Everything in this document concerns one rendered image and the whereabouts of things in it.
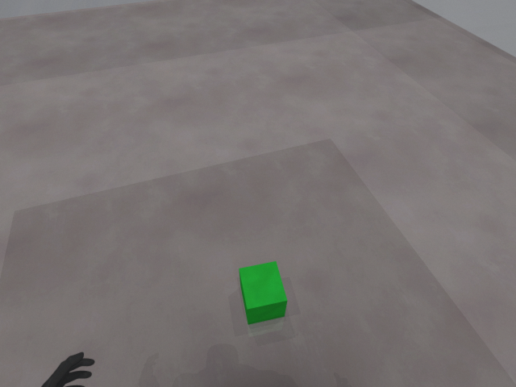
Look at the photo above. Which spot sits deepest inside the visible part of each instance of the robot left hand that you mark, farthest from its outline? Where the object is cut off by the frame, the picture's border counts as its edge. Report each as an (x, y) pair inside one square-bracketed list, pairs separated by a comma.
[(62, 375)]

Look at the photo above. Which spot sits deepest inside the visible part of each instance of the carton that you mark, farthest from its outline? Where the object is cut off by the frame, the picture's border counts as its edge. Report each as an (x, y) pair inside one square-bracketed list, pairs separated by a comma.
[(263, 292)]

